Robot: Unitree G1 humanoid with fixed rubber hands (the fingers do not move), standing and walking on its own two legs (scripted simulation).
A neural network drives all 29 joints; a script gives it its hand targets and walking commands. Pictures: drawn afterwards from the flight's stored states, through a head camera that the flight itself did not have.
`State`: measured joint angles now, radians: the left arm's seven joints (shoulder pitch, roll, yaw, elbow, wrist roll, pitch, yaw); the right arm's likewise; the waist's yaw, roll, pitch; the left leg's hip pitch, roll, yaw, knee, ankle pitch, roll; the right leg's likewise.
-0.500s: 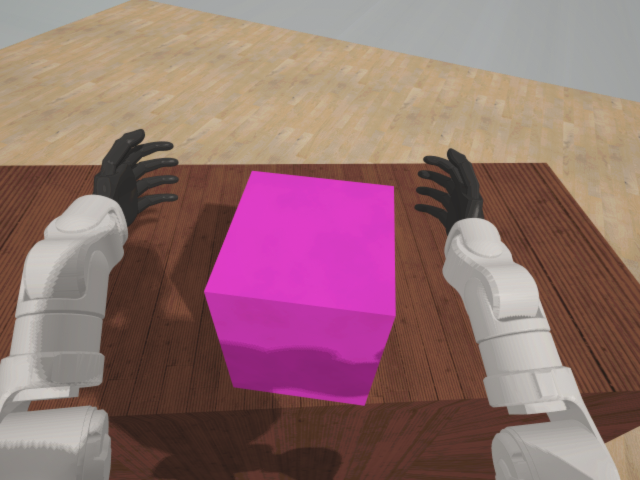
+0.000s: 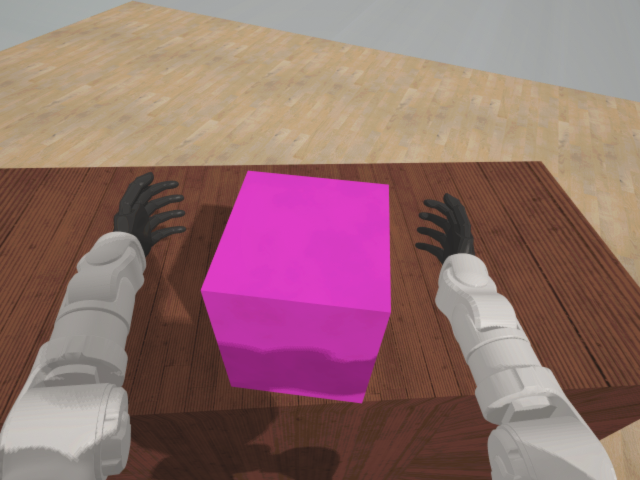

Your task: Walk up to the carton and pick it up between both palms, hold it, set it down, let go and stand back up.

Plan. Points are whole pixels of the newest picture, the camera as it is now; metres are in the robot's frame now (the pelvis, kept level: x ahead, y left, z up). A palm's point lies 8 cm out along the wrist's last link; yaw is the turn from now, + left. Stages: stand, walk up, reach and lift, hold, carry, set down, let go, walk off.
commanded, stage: reach and lift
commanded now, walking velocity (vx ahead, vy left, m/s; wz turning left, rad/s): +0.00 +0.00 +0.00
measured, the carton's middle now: (306, 290) +0.39 +0.02 +0.01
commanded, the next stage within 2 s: none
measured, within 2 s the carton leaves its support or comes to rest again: neither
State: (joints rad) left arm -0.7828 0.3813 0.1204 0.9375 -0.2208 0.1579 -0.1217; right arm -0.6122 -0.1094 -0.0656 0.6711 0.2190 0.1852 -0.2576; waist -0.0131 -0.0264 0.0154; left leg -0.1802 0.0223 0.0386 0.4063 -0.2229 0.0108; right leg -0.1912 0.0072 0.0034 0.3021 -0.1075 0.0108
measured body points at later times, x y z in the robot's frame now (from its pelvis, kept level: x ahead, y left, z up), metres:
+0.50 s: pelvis +0.00 +0.00 +0.00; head +0.00 +0.02 +0.45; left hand +0.41 +0.22 +0.07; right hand +0.39 -0.15 +0.07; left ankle +0.00 +0.11 -0.75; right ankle +0.03 -0.13 -0.75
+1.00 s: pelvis +0.01 +0.00 +0.00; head +0.01 +0.03 +0.45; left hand +0.42 +0.17 +0.06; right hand +0.39 -0.13 +0.06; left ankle +0.00 +0.11 -0.75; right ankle +0.03 -0.13 -0.75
